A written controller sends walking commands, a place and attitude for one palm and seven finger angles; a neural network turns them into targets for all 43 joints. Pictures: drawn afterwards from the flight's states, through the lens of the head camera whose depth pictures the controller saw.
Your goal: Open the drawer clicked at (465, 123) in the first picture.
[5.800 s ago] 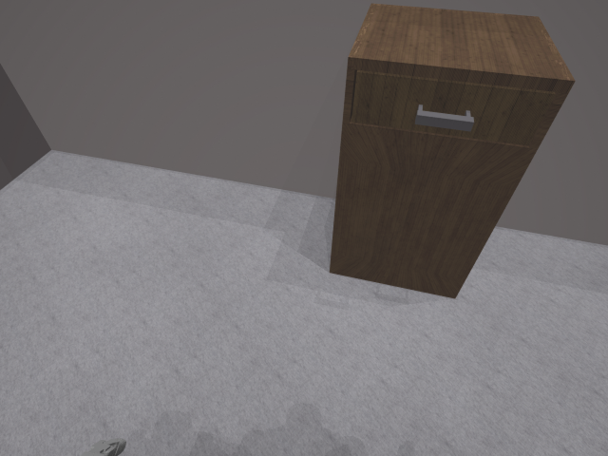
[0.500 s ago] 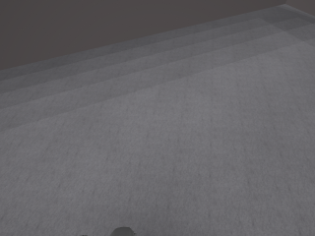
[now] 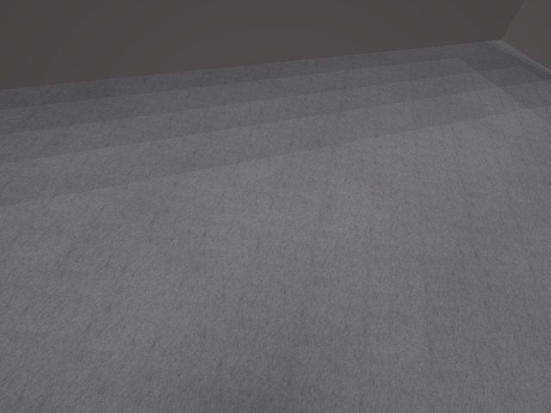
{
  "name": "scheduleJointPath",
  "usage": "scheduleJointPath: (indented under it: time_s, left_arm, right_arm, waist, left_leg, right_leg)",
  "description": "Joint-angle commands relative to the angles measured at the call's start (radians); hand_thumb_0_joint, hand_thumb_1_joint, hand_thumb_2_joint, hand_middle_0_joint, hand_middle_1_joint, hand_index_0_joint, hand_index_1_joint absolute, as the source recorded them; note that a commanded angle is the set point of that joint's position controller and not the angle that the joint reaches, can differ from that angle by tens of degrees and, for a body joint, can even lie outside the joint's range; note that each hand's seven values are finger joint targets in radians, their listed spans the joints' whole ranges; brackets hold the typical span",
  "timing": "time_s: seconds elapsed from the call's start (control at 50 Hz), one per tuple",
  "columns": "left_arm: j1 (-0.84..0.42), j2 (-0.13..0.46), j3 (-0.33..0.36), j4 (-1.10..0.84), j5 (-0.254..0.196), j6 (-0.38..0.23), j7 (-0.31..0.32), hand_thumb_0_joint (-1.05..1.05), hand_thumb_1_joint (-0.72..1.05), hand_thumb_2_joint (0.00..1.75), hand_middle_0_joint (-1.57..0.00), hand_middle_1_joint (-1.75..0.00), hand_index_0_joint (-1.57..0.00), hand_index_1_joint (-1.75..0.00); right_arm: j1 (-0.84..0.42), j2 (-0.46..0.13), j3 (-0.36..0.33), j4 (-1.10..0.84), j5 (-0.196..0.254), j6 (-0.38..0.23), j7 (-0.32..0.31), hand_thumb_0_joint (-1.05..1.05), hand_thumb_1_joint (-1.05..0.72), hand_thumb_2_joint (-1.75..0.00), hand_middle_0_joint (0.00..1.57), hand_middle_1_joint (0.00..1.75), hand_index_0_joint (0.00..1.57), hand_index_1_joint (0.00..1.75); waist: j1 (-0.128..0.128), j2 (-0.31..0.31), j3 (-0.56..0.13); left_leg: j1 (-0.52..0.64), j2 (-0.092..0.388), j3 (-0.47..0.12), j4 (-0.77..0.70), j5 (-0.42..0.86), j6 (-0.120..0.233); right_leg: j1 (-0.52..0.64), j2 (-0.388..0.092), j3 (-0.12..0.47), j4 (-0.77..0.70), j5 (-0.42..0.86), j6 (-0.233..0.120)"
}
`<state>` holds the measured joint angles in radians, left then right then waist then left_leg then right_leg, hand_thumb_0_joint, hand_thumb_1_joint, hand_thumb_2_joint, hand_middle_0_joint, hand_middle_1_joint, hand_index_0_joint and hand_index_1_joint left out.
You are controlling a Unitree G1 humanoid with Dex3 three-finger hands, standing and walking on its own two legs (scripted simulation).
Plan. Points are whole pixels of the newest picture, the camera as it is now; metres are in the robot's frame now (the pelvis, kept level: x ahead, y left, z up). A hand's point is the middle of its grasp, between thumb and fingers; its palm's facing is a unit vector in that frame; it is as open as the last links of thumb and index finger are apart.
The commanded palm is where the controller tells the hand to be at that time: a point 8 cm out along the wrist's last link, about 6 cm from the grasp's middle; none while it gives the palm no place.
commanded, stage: turn to face it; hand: left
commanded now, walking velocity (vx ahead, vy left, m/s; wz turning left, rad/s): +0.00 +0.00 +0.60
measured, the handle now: out of the picture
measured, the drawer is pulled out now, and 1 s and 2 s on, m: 0.00 0.00 0.00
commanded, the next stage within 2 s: none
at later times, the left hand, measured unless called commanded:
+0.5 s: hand out of the picture +0.05 +0.14 -0.14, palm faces +0.30 -0.91 -0.29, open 7.4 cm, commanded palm none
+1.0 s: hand out of the picture -0.15 +0.17 -0.19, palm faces +0.64 -0.73 -0.24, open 7.4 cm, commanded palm none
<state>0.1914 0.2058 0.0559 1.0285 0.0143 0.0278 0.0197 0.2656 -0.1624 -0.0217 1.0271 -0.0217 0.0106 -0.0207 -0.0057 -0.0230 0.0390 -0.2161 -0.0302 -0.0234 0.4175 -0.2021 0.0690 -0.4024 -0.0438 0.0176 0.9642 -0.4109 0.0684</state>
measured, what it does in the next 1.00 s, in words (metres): steps on the spot, turning left: right foot, then left foot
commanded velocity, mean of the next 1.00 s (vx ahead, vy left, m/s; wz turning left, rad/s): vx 0.00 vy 0.00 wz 0.60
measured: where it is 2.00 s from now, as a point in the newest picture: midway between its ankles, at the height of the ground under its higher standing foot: outside the picture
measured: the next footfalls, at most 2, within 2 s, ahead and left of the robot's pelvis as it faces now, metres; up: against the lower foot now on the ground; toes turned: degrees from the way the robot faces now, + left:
right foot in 0.32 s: +0.05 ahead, -0.16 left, +0.00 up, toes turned +12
left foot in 0.84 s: -0.06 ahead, +0.07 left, +0.00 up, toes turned +39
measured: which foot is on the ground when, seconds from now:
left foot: down 0.00-0.32, up 0.34-0.82, down 0.84-1.00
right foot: up 0.00-0.30, down 0.32-0.84, up 0.86-1.00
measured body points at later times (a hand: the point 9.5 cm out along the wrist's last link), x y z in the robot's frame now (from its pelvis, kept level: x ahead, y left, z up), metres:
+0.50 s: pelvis -0.01 -0.08 +0.00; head +0.02 -0.11 +0.44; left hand +0.03 +0.19 -0.12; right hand +0.10 -0.33 -0.17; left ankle -0.05 +0.07 -0.65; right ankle +0.01 -0.17 -0.75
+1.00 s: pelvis -0.04 -0.02 -0.01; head -0.02 +0.03 +0.44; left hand -0.19 +0.21 -0.17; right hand +0.22 -0.14 -0.12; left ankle -0.09 +0.04 -0.75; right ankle +0.03 -0.18 -0.66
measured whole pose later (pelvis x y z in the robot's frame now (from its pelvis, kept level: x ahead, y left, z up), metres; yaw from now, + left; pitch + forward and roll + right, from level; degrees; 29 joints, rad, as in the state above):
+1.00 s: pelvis -0.04 -0.02 -0.01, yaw +37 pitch +0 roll -2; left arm 0.25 0.29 0.08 0.96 0.02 0.06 0.01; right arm 0.10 -0.22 -0.04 0.88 -0.02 0.02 0.01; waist 0.04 -0.05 0.09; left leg -0.26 0.00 0.05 0.55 -0.30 0.06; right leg -0.48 -0.12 -0.07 1.15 -0.44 0.10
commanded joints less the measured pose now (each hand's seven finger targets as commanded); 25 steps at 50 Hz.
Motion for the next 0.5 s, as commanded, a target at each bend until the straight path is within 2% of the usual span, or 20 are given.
scheduleJointPath:
  time_s: [0.0,0.08,0.12,0.2,0.24,0.26,0.28,0.3,0.32,0.34,0.36,0.38,0.4,0.42,0.46,0.48]
  left_arm:
    - [-0.039,0.066,0.028,-0.091,0.002,-0.008,0.008,0.0,0.9,0.9,-0.2,-0.3,-0.2,-0.3]
    - [-0.113,0.064,0.028,-0.138,-0.002,-0.007,0.008,0.0,0.9,0.9,-0.2,-0.3,-0.2,-0.3]
    - [-0.132,0.062,0.029,-0.155,-0.005,-0.006,0.009,0.0,0.9,0.9,-0.2,-0.3,-0.2,-0.3]
    - [-0.09,0.07,0.028,-0.168,-0.014,-0.008,0.013,0.0,0.9,0.9,-0.2,-0.3,-0.2,-0.3]
    - [-0.033,0.084,0.032,-0.161,-0.017,-0.016,0.016,0.0,0.9,0.9,-0.2,-0.3,-0.2,-0.3]
    - [-0.002,0.113,0.038,-0.155,-0.016,-0.023,0.021,0.0,0.9,0.9,-0.2,-0.3,-0.2,-0.3]
    - [0.018,0.198,0.052,-0.158,-0.003,-0.035,0.028,0.0,0.9,0.9,-0.2,-0.3,-0.2,-0.3]
    - [0.013,0.258,0.059,-0.174,0.005,-0.034,0.031,0.0,0.9,0.9,-0.2,-0.3,-0.2,-0.3]
    - [-0.004,0.239,0.048,-0.187,0.0,-0.028,0.03,0.0,0.9,0.9,-0.2,-0.3,-0.2,-0.3]
    - [-0.074,0.186,0.042,-0.2,0.0,-0.034,0.03,0.0,0.9,0.9,-0.2,-0.3,-0.2,-0.3]
    - [-0.11,0.166,0.036,-0.207,-0.002,-0.034,0.026,0.0,0.9,0.9,-0.2,-0.3,-0.2,-0.3]
    - [-0.135,0.14,0.026,-0.213,-0.003,-0.032,0.025,0.0,0.9,0.9,-0.2,-0.3,-0.2,-0.3]
    - [-0.122,0.125,0.019,-0.211,-0.002,-0.036,0.019,0.0,0.9,0.9,-0.2,-0.3,-0.2,-0.3]
    - [-0.094,0.123,0.017,-0.207,-0.002,-0.039,0.017,0.0,0.9,0.9,-0.2,-0.3,-0.2,-0.3]
    - [-0.034,0.13,0.016,-0.197,-0.002,-0.041,0.016,0.0,0.9,0.9,-0.2,-0.3,-0.2,-0.3]
    - [-0.015,0.129,0.017,-0.19,0.0,-0.041,0.017,0.0,0.9,0.9,-0.2,-0.3,-0.2,-0.3]
  right_arm:
    - [0.063,-0.199,-0.06,-0.055,0.001,-0.01,-0.007,0.0,-0.9,-0.9,0.2,0.3,0.2,0.3]
    - [0.089,-0.212,-0.077,-0.062,-0.004,-0.003,-0.005,0.0,-0.9,-0.9,0.2,0.3,0.2,0.3]
    - [0.09,-0.22,-0.083,-0.069,-0.006,0.001,-0.005,0.0,-0.9,-0.9,0.2,0.3,0.2,0.3]
    - [0.047,-0.235,-0.095,-0.098,-0.007,0.01,0.0,0.0,-0.9,-0.9,0.2,0.3,0.2,0.3]
    - [0.02,-0.235,-0.103,-0.114,-0.001,0.014,0.004,0.0,-0.9,-0.9,0.2,0.3,0.2,0.3]
    - [0.017,-0.216,-0.103,-0.12,0.006,0.015,0.009,0.0,-0.9,-0.9,0.2,0.3,0.2,0.3]
    - [0.04,-0.156,-0.094,-0.131,0.017,0.015,0.015,0.0,-0.9,-0.9,0.2,0.3,0.2,0.3]
    - [0.036,-0.132,-0.09,-0.16,0.007,0.013,0.011,0.0,-0.9,-0.9,0.2,0.3,0.2,0.3]
    - [0.017,-0.177,-0.102,-0.158,-0.005,0.018,0.012,0.0,-0.9,-0.9,0.2,0.3,0.2,0.3]
    - [0.025,-0.173,-0.104,-0.141,-0.007,0.033,0.02,0.0,-0.9,-0.9,0.2,0.3,0.2,0.3]
    - [0.035,-0.161,-0.103,-0.118,-0.006,0.045,0.026,0.0,-0.9,-0.9,0.2,0.3,0.2,0.3]
    - [0.046,-0.158,-0.101,-0.111,-0.005,0.047,0.033,0.0,-0.9,-0.9,0.2,0.3,0.2,0.3]
    - [0.042,-0.154,-0.098,-0.11,-0.006,0.051,0.039,0.0,-0.9,-0.9,0.2,0.3,0.2,0.3]
    - [0.036,-0.151,-0.097,-0.112,-0.004,0.054,0.042,0.0,-0.9,-0.9,0.2,0.3,0.2,0.3]
    - [0.008,-0.159,-0.095,-0.122,-0.005,0.059,0.044,0.0,-0.9,-0.9,0.2,0.3,0.2,0.3]
    - [-0.012,-0.161,-0.095,-0.129,-0.005,0.059,0.045,0.0,-0.9,-0.9,0.2,0.3,0.2,0.3]
  waist:
    - [-0.019,0.154,-0.061]
    - [-0.042,0.17,-0.073]
    - [-0.044,0.178,-0.081]
    - [-0.022,0.205,-0.108]
    - [0.007,0.176,-0.142]
    - [0.022,0.127,-0.153]
    - [0.029,-0.082,-0.168]
    - [0.03,-0.266,-0.125]
    - [0.022,-0.173,-0.095]
    - [-0.018,-0.156,-0.041]
    - [-0.037,-0.15,-0.01]
    - [-0.055,-0.126,0.016]
    - [-0.052,-0.136,0.042]
    - [-0.046,-0.138,0.042]
    - [-0.019,-0.173,0.037]
    - [-0.013,-0.154,0.033]
  left_leg:
    - [0.091,0.242,-0.282,-0.105,0.385,0.093]
    - [0.105,0.243,-0.358,-0.08,0.394,0.113]
    - [0.086,0.234,-0.391,-0.074,0.394,0.115]
    - [0.009,0.202,-0.427,-0.044,0.386,0.097]
    - [-0.045,0.156,-0.41,0.003,0.32,0.052]
    - [-0.141,0.12,-0.377,0.043,0.201,0.007]
    - [-0.337,0.039,-0.245,0.202,-0.075,-0.064]
    - [-0.472,-0.062,-0.052,0.436,-0.383,-0.126]
    - [-0.416,-0.008,-0.071,0.605,-0.38,-0.115]
    - [-0.403,0.022,-0.079,0.693,-0.309,-0.118]
    - [-0.389,0.037,-0.053,0.757,-0.258,-0.126]
    - [-0.385,0.051,-0.035,0.785,-0.208,-0.131]
    - [-0.383,0.056,-0.008,0.807,-0.161,-0.139]
    - [-0.39,0.055,0.004,0.823,-0.136,-0.145]
    - [-0.408,0.061,0.014,0.829,-0.112,-0.157]
    - [-0.413,0.068,0.016,0.818,-0.108,-0.161]
  right_leg:
    - [-0.1,-0.006,-0.001,0.035,0.016,0.014]
    - [-0.103,0.01,0.005,-0.046,-0.021,0.015]
    - [-0.071,0.025,0.011,-0.093,-0.036,0.01]
    - [0.082,0.062,0.007,-0.271,-0.005,-0.007]
    - [0.22,0.065,-0.007,-0.476,0.133,-0.013]
    - [0.358,0.021,0.017,-0.608,0.22,-0.02]
    - [0.541,-0.195,0.205,-0.711,0.19,-0.072]
    - [0.489,-0.44,0.415,-0.72,0.29,-0.175]
    - [0.335,-0.451,0.342,-0.702,0.33,-0.22]
    - [0.256,-0.376,0.239,-0.716,0.293,-0.204]
    - [0.21,-0.316,0.184,-0.711,0.274,-0.18]
    - [0.186,-0.276,0.114,-0.691,0.315,-0.164]
    - [0.177,-0.244,0.038,-0.679,0.367,-0.15]
    - [0.185,-0.232,0.005,-0.675,0.383,-0.146]
    - [0.224,-0.234,-0.016,-0.675,0.385,-0.143]
    - [0.242,-0.245,-0.016,-0.672,0.395,-0.148]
